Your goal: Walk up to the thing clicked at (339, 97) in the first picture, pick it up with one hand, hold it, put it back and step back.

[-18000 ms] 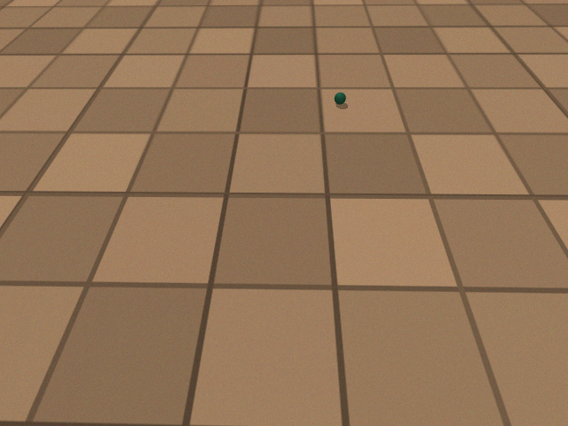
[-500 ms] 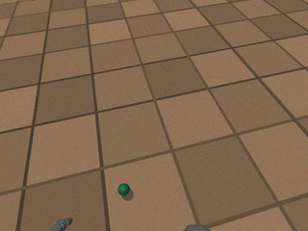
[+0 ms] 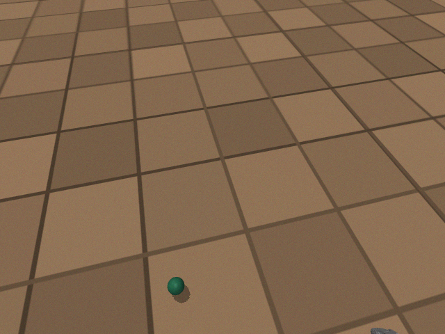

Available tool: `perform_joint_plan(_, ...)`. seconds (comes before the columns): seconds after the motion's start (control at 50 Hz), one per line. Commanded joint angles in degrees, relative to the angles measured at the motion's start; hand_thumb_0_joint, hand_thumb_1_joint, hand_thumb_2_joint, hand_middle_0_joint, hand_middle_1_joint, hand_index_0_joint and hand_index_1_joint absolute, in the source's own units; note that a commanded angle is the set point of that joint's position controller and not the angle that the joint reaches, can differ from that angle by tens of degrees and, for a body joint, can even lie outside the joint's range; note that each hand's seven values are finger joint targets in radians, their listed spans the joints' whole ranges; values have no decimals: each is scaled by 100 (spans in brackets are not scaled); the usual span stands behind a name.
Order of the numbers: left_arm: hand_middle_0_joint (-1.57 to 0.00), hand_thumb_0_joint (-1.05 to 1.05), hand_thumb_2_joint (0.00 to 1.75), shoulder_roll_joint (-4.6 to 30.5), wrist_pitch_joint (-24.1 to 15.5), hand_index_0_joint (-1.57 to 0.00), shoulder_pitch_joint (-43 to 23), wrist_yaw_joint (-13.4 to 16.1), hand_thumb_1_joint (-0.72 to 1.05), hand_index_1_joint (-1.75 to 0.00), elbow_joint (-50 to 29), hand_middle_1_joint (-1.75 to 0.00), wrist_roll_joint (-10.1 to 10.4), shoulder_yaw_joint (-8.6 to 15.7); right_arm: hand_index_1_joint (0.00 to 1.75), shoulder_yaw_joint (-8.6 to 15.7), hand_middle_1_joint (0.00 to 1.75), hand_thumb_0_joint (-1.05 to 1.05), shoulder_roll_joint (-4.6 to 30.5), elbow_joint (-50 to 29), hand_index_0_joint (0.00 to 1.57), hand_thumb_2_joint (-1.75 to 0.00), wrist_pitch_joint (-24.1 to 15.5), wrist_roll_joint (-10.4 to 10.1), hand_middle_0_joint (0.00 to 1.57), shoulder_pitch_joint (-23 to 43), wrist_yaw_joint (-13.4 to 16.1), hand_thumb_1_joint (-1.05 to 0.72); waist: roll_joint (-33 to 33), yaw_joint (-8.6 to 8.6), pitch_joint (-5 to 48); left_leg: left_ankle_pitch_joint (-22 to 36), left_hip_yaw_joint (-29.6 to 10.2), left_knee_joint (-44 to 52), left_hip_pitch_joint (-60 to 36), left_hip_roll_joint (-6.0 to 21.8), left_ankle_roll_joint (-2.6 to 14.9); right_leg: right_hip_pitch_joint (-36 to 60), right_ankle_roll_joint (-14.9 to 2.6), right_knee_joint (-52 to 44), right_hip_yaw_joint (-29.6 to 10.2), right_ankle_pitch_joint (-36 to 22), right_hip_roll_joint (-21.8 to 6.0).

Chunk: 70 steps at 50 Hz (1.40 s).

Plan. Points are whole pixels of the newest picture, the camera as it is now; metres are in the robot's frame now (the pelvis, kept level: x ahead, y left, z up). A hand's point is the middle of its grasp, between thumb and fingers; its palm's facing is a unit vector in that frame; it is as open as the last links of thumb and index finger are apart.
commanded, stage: walk up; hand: left
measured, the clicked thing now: (175, 285) +0.42 +0.22 -0.75
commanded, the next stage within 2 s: none
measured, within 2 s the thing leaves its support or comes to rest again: neither
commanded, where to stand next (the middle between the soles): +0.03 -0.02 m, yaw -1 degrees
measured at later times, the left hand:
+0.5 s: hand out of the picture +0.06 +0.23 -0.16, palm faces +0.01 -0.95 -0.32, open 7.4 cm
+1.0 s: hand out of the picture +0.03 +0.28 -0.18, palm faces -0.04 -0.95 -0.31, open 7.4 cm
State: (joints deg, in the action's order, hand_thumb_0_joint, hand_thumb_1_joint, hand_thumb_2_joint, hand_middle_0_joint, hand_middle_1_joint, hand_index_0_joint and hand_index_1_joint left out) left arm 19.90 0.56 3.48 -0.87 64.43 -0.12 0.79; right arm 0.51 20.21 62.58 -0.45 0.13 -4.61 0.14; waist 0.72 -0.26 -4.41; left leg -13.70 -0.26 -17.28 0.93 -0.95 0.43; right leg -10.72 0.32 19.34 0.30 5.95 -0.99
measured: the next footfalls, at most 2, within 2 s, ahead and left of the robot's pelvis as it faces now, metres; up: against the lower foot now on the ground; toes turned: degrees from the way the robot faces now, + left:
right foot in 1.24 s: +0.00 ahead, -0.15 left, +0.00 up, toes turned -1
left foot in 1.60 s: +0.06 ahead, +0.10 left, +0.00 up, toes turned -2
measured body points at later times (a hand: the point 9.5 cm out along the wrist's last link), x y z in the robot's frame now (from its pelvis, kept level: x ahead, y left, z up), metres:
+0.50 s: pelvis -0.01 -0.02 +0.00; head +0.00 -0.02 +0.45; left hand +0.06 +0.28 -0.13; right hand +0.07 -0.32 -0.14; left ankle -0.04 +0.11 -0.75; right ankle +0.05 -0.12 -0.75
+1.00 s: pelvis -0.09 +0.02 -0.01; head -0.04 +0.06 +0.43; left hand +0.03 +0.33 -0.16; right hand -0.07 -0.31 -0.12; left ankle -0.11 +0.13 -0.75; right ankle -0.06 -0.13 -0.69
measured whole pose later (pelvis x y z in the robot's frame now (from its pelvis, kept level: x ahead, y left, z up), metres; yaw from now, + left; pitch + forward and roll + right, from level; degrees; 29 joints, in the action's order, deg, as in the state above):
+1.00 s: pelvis -0.09 +0.02 -0.01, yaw +1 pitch -2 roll -1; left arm 23.6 4.9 4.6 -1.5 52.9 -1.7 4.1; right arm 3.3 19.9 56.3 -0.4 2.4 -14.6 1.1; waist 4.9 1.4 -8.2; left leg -19.5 -0.1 -32.6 11.0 0.2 0.9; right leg -27.8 -0.4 59.2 -9.5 22.7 5.0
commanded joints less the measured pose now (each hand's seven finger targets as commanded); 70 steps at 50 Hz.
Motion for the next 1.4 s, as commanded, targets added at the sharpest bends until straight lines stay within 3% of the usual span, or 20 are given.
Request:
perform_joint_plan(0.0,-20,0,90,1096,-148,-20,-194,81,90,-30,-326,-30,0,220,30,250,30,0,1209,-301,20,-90,-114,5,20,210,40,-90,-96,-33,580,801,-457,436,505,814,106,685,-162,-120,-486,-703,-616)
perform_joint_plan(0.5,-20,0,90,1155,-193,-20,2,89,90,-30,-316,-30,-56,342,30,254,30,0,1139,-140,20,-90,-79,33,20,-142,21,-90,33,-29,482,168,-482,287,683,724,123,439,-179,-457,-789,120,-664)
perform_joint_plan(0.52,-20,0,90,1505,-87,-20,-11,109,90,-30,-456,-30,-38,497,30,371,30,0,1436,-233,20,-90,9,21,20,-67,59,-90,139,-36,-68,1086,-454,-276,1099,656,123,130,-275,47,-701,-1375,-672)
perform_joint_plan(0.58,-20,0,90,1542,10,-20,151,132,90,-30,-711,-30,-13,559,30,379,30,0,1286,-457,20,-90,68,-61,20,-306,93,-90,293,-23,842,1302,-210,-1299,922,401,126,419,-706,329,-806,-2257,-1005)
perform_joint_plan(0.64,-20,0,90,1636,103,-20,-264,146,90,-30,-1143,-30,-118,596,30,458,30,0,1192,-614,20,-90,232,-16,20,-659,91,-90,1061,26,1041,-1769,-26,-3330,1088,-151,143,-234,-1449,-64,-1667,-1687,-1934)
perform_joint_plan(0.68,-20,0,90,1571,173,-20,-534,164,90,-30,-1424,-30,-215,591,30,529,30,0,1186,-727,20,-90,327,-5,20,-904,81,-90,976,131,739,-2129,-520,-4054,1026,96,240,-1128,-1567,121,-1470,-1276,-1945)
perform_joint_plan(0.78,-20,0,90,1443,297,-20,-543,93,90,-30,-1669,-30,-235,482,30,618,30,0,1172,-653,20,-90,118,143,20,-1590,68,-90,616,299,1067,-496,76,-853,844,84,90,-614,-947,1047,-994,527,-1152)
perform_joint_plan(0.8,-20,0,90,1221,382,-20,-334,51,90,-30,-1693,-30,-163,440,30,690,30,0,1385,-719,20,-90,58,268,20,-1407,82,-90,-218,165,750,-890,-840,-9,727,435,165,-1238,-633,1777,-738,1568,-579)
perform_joint_plan(0.82,-20,0,90,972,403,-20,-46,27,90,-30,-1712,-30,-163,407,30,834,30,0,2046,-959,20,-90,-7,409,20,-954,115,-90,-1480,-25,443,-620,-2865,429,685,1811,479,-2320,-210,3109,-435,2571,440)
perform_joint_plan(0.84,-20,0,90,1396,409,-20,-283,115,90,-30,-1713,-30,-242,556,30,883,30,0,2497,-1240,20,-90,-41,290,20,-564,125,-90,-1274,171,344,-160,-3388,433,1903,2594,1327,-1727,-82,3837,-1254,2939,336)
perform_joint_plan(0.86,-20,0,90,1550,409,-20,-427,105,90,-30,-1633,-30,-260,622,30,840,30,0,2269,-1288,20,-90,-103,264,20,-315,177,-90,-648,83,68,228,-3053,340,2287,2433,1374,-1420,-89,4414,-1528,2584,371)
perform_joint_plan(0.92,-20,0,90,1538,365,-20,313,44,90,-30,-1520,-30,-125,645,30,749,30,0,1852,-1313,20,-90,-230,227,20,-391,261,-90,-559,-215,388,1889,-1289,-585,497,1526,922,-2136,-87,4637,-1293,1655,505)
perform_joint_plan(1.06,-20,0,90,1446,8,-20,-308,-159,90,-30,-1844,-30,-194,544,30,864,30,0,1995,-1403,20,-90,-320,255,20,-1669,56,-90,-1064,615,-18,-45,-1565,15,-420,1722,1156,-2120,-59,2520,-521,2206,243)
perform_joint_plan(1.14,-20,0,90,1417,-147,-20,292,-245,90,-30,-1655,-30,-183,574,30,821,30,0,1984,-1707,20,-90,-270,234,20,-1322,-71,-90,-1172,312,-139,-696,-1219,17,533,1669,1257,-1036,-182,1725,-8,2291,91)
perform_joint_plan(1.2,-20,0,90,1348,-273,-20,1665,-148,90,-30,-1250,-30,-144,674,30,632,30,0,1550,-1899,20,-90,-179,161,20,-955,-94,-90,-482,-460,296,263,-237,-1738,1520,979,752,1179,-278,-37,241,987,221)
perform_joint_plan(1.22,-20,0,90,1826,-345,-20,2051,-64,90,-30,-1225,-30,-230,815,30,476,30,0,1096,-2045,20,-90,-185,56,20,-1087,-81,-90,956,-591,491,-310,105,-3382,2602,432,389,2010,-453,-552,-1385,1527,-598)
perform_joint_plan(1.24,-20,0,90,2335,-392,-20,1754,-28,90,-30,-1459,-30,-230,855,30,454,30,0,1095,-2175,20,-90,-161,20,20,-960,-53,-90,1387,-478,174,-1818,-96,-4041,3668,-187,186,1558,-1123,-997,-3490,2222,-1972)
perform_joint_plan(1.26,-20,0,90,2355,-360,-20,1491,-47,90,-30,-1612,-30,-175,836,30,611,30,0,1585,-2051,20,-90,-154,65,20,-928,7,-90,579,-416,-268,-1930,-823,-4506,3300,108,165,532,-1639,-935,-3578,2443,-2309)
perform_joint_plan(1.32,-20,0,90,1793,-401,-20,934,0,90,-30,-1831,-30,-51,667,30,603,30,0,1538,-1676,20,-90,-172,-11,20,-1606,-56,-90,579,24,-490,-892,-870,-4097,3059,259,89,263,-1153,-752,-1588,1644,-1277)
perform_joint_plan(1.38,-20,0,90,1528,-448,-20,944,46,90,-30,-1913,-30,-92,570,30,538,30,0,1313,-1511,20,-90,-109,38,20,-1723,-79,-90,681,30,-318,-768,-651,-3440,2384,170,-97,-114,-1147,-331,-706,-602,-1081)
